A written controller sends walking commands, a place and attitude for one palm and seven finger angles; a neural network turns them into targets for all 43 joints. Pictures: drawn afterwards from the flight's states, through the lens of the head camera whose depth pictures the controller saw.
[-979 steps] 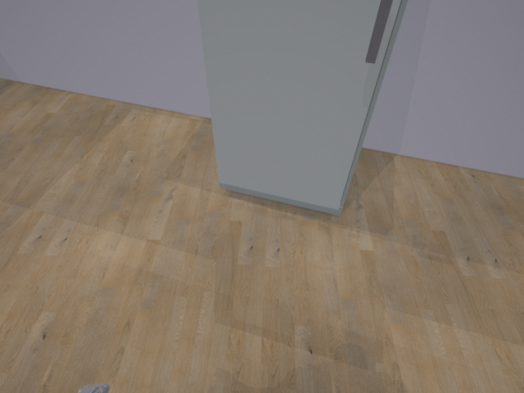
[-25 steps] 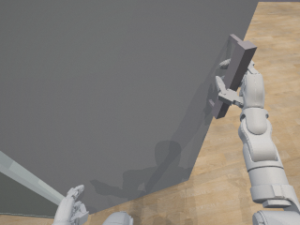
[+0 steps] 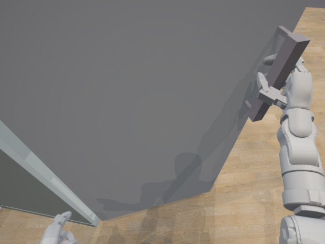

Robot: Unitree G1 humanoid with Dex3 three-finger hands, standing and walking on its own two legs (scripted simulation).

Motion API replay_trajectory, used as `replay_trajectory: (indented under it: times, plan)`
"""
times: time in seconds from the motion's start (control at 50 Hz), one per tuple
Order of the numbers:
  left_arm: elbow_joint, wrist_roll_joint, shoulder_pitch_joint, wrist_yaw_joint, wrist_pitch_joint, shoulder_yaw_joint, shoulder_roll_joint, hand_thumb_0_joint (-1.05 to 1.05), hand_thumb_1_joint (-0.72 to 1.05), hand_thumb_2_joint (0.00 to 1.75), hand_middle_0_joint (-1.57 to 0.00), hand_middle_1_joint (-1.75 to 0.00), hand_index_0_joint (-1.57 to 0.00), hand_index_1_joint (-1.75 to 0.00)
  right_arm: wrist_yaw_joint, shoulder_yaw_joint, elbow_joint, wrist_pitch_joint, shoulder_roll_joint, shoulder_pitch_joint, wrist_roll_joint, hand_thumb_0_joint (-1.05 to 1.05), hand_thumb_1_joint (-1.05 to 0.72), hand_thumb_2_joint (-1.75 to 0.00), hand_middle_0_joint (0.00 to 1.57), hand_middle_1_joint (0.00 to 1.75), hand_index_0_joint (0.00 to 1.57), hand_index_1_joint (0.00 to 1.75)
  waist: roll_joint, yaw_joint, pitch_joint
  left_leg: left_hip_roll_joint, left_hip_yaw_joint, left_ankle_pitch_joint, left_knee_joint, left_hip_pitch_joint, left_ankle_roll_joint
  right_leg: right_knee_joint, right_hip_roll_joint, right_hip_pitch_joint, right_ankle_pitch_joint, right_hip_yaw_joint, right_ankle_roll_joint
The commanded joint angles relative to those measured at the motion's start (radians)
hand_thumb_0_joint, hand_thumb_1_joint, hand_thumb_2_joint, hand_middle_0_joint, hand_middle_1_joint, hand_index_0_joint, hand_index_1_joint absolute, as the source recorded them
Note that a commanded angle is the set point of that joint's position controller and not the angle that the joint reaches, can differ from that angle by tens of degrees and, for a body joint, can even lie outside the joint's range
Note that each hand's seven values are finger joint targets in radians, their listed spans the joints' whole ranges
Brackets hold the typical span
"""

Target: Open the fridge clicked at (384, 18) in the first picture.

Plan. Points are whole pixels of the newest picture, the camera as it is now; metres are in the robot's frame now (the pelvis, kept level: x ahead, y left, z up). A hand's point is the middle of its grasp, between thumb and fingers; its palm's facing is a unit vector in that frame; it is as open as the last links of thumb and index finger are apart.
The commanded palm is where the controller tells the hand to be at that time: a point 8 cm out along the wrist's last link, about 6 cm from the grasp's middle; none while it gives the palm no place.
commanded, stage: loosen the grip on the handle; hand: right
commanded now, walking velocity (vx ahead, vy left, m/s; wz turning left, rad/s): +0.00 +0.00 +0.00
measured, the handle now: (266, 79) +0.46 -0.19 +0.18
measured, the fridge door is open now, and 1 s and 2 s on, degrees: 65 66 66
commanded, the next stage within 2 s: slip the hand off the handle in 0.58 s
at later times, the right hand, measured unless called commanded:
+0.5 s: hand (275, 95) +0.41 -0.20 +0.18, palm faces +0.20 +0.96 -0.21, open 13.6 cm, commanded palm +0.38 -0.24 +0.18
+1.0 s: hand (301, 95) +0.41 -0.25 +0.18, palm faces +0.22 +0.96 -0.18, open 14.6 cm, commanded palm +0.38 -0.29 +0.18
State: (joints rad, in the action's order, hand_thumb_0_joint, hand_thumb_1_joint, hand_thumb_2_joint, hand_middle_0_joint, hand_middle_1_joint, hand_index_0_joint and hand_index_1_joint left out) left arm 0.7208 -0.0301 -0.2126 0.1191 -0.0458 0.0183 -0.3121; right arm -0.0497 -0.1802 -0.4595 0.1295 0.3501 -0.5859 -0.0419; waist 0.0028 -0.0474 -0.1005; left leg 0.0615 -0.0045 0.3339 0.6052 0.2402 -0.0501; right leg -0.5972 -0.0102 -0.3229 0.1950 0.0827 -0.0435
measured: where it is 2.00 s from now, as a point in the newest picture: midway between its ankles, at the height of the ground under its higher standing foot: outside the picture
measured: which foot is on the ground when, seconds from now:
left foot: down 0.00-1.00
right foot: down 0.00-1.00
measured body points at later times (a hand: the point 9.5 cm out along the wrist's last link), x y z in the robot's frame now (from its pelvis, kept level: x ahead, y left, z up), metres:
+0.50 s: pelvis -0.02 +0.04 -0.01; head +0.00 +0.04 +0.44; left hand +0.05 +0.30 -0.12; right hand +0.39 -0.25 +0.19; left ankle +0.00 +0.16 -0.73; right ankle +0.06 -0.08 -0.73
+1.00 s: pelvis +0.03 +0.04 +0.00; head +0.05 +0.04 +0.45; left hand +0.15 +0.30 -0.10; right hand +0.39 -0.30 +0.19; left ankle +0.00 +0.16 -0.73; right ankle +0.06 -0.08 -0.73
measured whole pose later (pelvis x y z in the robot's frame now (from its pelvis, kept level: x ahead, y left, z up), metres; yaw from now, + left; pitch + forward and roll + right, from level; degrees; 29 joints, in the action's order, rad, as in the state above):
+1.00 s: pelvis +0.03 +0.04 +0.00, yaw +1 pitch +6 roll +1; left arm 0.68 -0.04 -0.28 0.09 -0.12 0.00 -0.27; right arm 0.26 -0.46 -0.55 0.19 0.53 -0.46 -0.14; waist 0.02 -0.01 0.08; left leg 0.00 -0.02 0.35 0.62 0.38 -0.01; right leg -0.65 -0.05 -0.48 0.28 0.03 0.00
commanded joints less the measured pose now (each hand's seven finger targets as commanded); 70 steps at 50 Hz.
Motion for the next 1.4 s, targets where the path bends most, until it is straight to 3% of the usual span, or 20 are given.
replay_trajectory:
  times: [0.0, 0.02, 0.04, 0.06, 0.1, 0.18, 0.22, 0.28, 0.36, 0.38, 0.4, 0.44, 0.48, 0.64, 0.68, 0.84, 0.9, 1.2, 1.34, 1.38]
  plan:
    - [-0.070, 0.053, 0.011, -0.088, -0.133, 0.130, -0.125, 0.00, 0.90, 0.90, -0.20, -0.30, -0.20, -0.30, 0.052, -0.382, 0.091, 0.065, 0.627, -0.978, 0.126, 0.00, -0.78, -0.84, 0.45, 1.40, 0.45, 1.40, 0.164, 0.050, 0.566, -0.037, -0.002, -0.467, 0.003, 0.020, 0.144, 0.127, -0.053, 0.169, -0.501, -0.058, 0.056]
    - [-0.090, 0.033, -0.178, -0.100, -0.158, 0.096, -0.125, 0.00, 0.90, 0.90, -0.20, -0.30, -0.20, -0.30, 0.089, -0.206, -0.068, 0.040, 0.330, -0.641, 0.092, 0.00, -0.66, -0.78, 0.45, 1.40, 0.45, 1.40, 0.145, 0.014, 0.650, -0.047, -0.055, -0.399, 0.007, 0.118, 0.108, 0.066, -0.036, 0.346, -0.682, -0.099, 0.129]
    - [-0.105, 0.032, -0.122, -0.113, -0.160, 0.086, -0.100, 0.00, 0.90, 0.90, -0.20, -0.30, -0.20, -0.30, 0.119, -0.217, -0.027, 0.058, 0.240, -0.421, 0.042, 0.00, -0.54, -0.73, 0.45, 1.40, 0.45, 1.40, 0.109, 0.070, 0.556, -0.064, -0.052, -0.247, -0.080, 0.173, 0.092, 0.066, -0.070, 0.389, -0.662, -0.122, 0.139]
    - [-0.122, 0.031, -0.077, -0.113, -0.153, 0.081, -0.120, 0.00, 0.90, 0.90, -0.20, -0.30, -0.20, -0.30, 0.116, -0.247, 0.052, 0.085, 0.259, -0.357, -0.006, 0.00, -0.42, -0.67, 0.45, 1.40, 0.45, 1.40, 0.033, 0.070, 0.516, -0.069, -0.051, -0.269, -0.089, 0.156, 0.084, 0.065, -0.075, 0.375, -0.565, -0.124, 0.116]
    - [-0.143, 0.026, -0.041, -0.119, -0.145, 0.061, -0.092, 0.00, 0.90, 0.90, -0.20, -0.30, -0.20, -0.30, 0.098, -0.130, 0.124, 0.131, 0.136, -0.366, -0.012, 0.00, -0.17, -0.55, 0.45, 1.40, 0.45, 1.40, -0.019, 0.040, 0.448, -0.074, -0.050, -0.308, -0.093, 0.132, 0.079, 0.065, -0.067, 0.291, -0.445, -0.095, 0.064]
    - [-0.163, 0.014, -0.044, -0.113, -0.118, 0.051, -0.095, 0.00, 0.90, 0.90, -0.20, -0.30, -0.20, -0.30, 0.058, -0.158, 0.104, 0.148, 0.239, -0.363, 0.040, 0.00, 0.31, -0.32, 0.45, 1.40, 0.45, 1.40, 0.101, 0.037, 0.415, -0.073, -0.039, -0.113, -0.085, 0.198, 0.082, 0.111, -0.058, 0.208, -0.048, -0.096, 0.049]
    - [-0.160, 0.010, -0.041, -0.095, -0.113, 0.039, -0.099, 0.00, 0.90, 0.90, -0.20, -0.30, -0.20, -0.30, 0.054, -0.176, 0.044, 0.151, 0.295, -0.411, 0.051, 0.00, 0.55, -0.20, 0.42, 1.37, 0.42, 1.37, 0.071, 0.017, 0.355, -0.070, -0.031, -0.029, -0.097, 0.216, 0.079, 0.126, -0.051, 0.129, 0.116, -0.094, 0.035]
    - [-0.147, 0.001, -0.037, -0.065, -0.128, 0.024, -0.103, 0.00, 0.90, 0.90, -0.20, -0.30, -0.20, -0.30, 0.073, -0.157, -0.028, 0.167, 0.320, -0.505, 0.036, 0.00, 0.55, -0.20, 0.38, 1.32, 0.38, 1.32, 0.031, -0.011, 0.305, -0.069, -0.015, 0.093, -0.110, 0.263, 0.072, 0.130, -0.036, 0.056, 0.314, -0.095, 0.027]
    - [-0.120, 0.001, -0.053, -0.040, -0.149, 0.019, -0.099, 0.00, 0.90, 0.90, -0.20, -0.30, -0.20, -0.30, 0.114, -0.135, -0.058, 0.211, 0.315, -0.588, -0.005, 0.00, 0.55, -0.20, 0.33, 1.25, 0.33, 1.25, 0.006, -0.022, 0.363, -0.072, 0.004, 0.141, -0.113, 0.269, 0.066, 0.081, -0.021, 0.043, 0.304, -0.081, 0.022]
    - [-0.126, 0.002, -0.052, -0.035, -0.152, 0.027, -0.110, 0.00, 0.90, 0.90, -0.20, -0.30, -0.20, -0.30, 0.123, -0.259, -0.018, 0.223, 0.451, -0.519, -0.014, 0.00, 0.55, -0.20, 0.32, 1.23, 0.32, 1.23, 0.021, 0.029, 0.428, -0.069, 0.023, 0.147, -0.118, 0.204, 0.069, 0.077, -0.021, 0.041, 0.280, -0.075, 0.021]
    - [-0.125, 0.005, -0.050, -0.030, -0.149, 0.018, -0.109, 0.00, 0.90, 0.90, -0.20, -0.30, -0.20, -0.30, 0.132, -0.254, -0.014, 0.230, 0.459, -0.513, -0.017, 0.00, 0.55, -0.20, 0.30, 1.22, 0.30, 1.22, 0.029, 0.024, 0.435, -0.070, 0.024, 0.127, -0.112, 0.183, 0.069, 0.072, -0.015, 0.027, 0.254, -0.071, 0.017]
    - [-0.123, -0.002, -0.048, -0.028, -0.156, 0.017, -0.096, 0.00, 0.90, 0.90, -0.20, -0.30, -0.20, -0.30, 0.157, -0.215, -0.029, 0.231, 0.396, -0.508, -0.044, 0.00, 0.55, -0.20, 0.28, 1.18, 0.28, 1.18, -0.004, 0.012, 0.386, -0.069, 0.029, 0.148, -0.126, 0.200, 0.064, 0.064, -0.016, 0.004, 0.255, -0.069, 0.014]
    - [-0.110, -0.004, -0.054, -0.022, -0.161, 0.018, -0.104, 0.00, 0.90, 0.90, -0.20, -0.30, -0.20, -0.30, 0.173, -0.234, -0.063, 0.226, 0.419, -0.491, -0.061, 0.00, 0.55, -0.20, 0.25, 1.15, 0.25, 1.15, -0.023, 0.007, 0.352, -0.064, 0.049, 0.160, -0.145, 0.199, 0.058, 0.044, -0.012, -0.029, 0.229, -0.055, 0.010]
    - [-0.127, 0.000, -0.076, -0.026, -0.158, 0.029, -0.096, 0.00, 0.90, 0.90, -0.20, -0.30, -0.20, -0.30, 0.203, -0.269, 0.057, 0.188, 0.411, -0.347, -0.090, 0.00, 0.55, -0.20, 0.25, 1.15, 0.25, 1.15, 0.012, 0.039, 0.438, -0.061, 0.029, -0.209, -0.087, 0.104, 0.057, 0.004, -0.002, 0.026, -0.056, -0.038, 0.001]
    - [-0.120, 0.001, -0.083, -0.020, -0.148, 0.031, -0.106, 0.00, 0.90, 0.90, -0.20, -0.30, -0.20, -0.30, 0.204, -0.340, 0.063, 0.173, 0.514, -0.367, -0.077, 0.00, 0.55, -0.20, 0.25, 1.15, 0.25, 1.15, 0.022, 0.033, 0.450, -0.061, 0.031, -0.270, -0.074, 0.091, 0.051, -0.006, -0.002, 0.024, -0.097, -0.032, 0.000]
    - [-0.158, -0.003, -0.080, -0.026, -0.131, 0.039, -0.096, 0.00, 0.90, 0.90, -0.20, -0.30, -0.20, -0.30, 0.277, -0.308, 0.182, 0.152, 0.445, -0.262, -0.101, 0.00, 0.55, -0.20, 0.25, 1.15, 0.25, 1.15, 0.098, 0.036, 0.528, -0.073, -0.002, -0.430, -0.041, 0.091, 0.061, -0.032, -0.003, 0.135, -0.274, -0.040, 0.003]
    - [-0.143, -0.008, -0.082, -0.015, -0.120, 0.035, -0.108, 0.00, 0.90, 0.90, -0.20, -0.30, -0.20, -0.30, 0.293, -0.349, 0.105, 0.119, 0.470, -0.215, -0.122, 0.00, 0.55, -0.20, 0.25, 1.15, 0.25, 1.15, 0.029, 0.034, 0.433, -0.072, -0.010, -0.405, -0.057, 0.119, 0.058, -0.026, -0.007, 0.091, -0.237, -0.047, 0.004]
    - [-0.134, 0.000, -0.088, 0.010, -0.100, 0.020, -0.117, 0.00, 0.90, 0.90, -0.20, -0.30, -0.20, -0.30, 0.355, -0.383, 0.011, 0.129, 0.572, -0.314, -0.116, 0.00, 0.55, -0.20, 0.25, 1.15, 0.25, 1.15, 0.093, 0.024, 0.443, -0.073, -0.026, -0.243, -0.058, 0.209, 0.073, -0.027, -0.017, 0.109, -0.188, -0.095, 0.015]
    - [-0.181, -0.004, -0.070, 0.000, -0.098, 0.019, -0.107, 0.00, 0.90, 0.90, -0.20, -0.30, -0.20, -0.30, 0.369, -0.320, 0.101, 0.146, 0.486, -0.241, -0.136, 0.00, 0.55, -0.20, 0.25, 1.15, 0.25, 1.15, 0.123, 0.039, 0.485, -0.078, -0.046, -0.168, -0.055, 0.230, 0.077, -0.002, -0.026, 0.155, -0.164, -0.126, 0.025]
    - [-0.182, -0.007, -0.061, 0.003, -0.098, 0.021, -0.112, 0.00, 0.90, 0.90, -0.20, -0.30, -0.20, -0.30, 0.360, -0.369, 0.092, 0.132, 0.517, -0.191, -0.152, 0.00, 0.55, -0.20, 0.25, 1.15, 0.25, 1.15, 0.093, 0.048, 0.436, -0.079, -0.048, -0.127, -0.065, 0.235, 0.075, 0.016, -0.030, 0.123, -0.100, -0.133, 0.025]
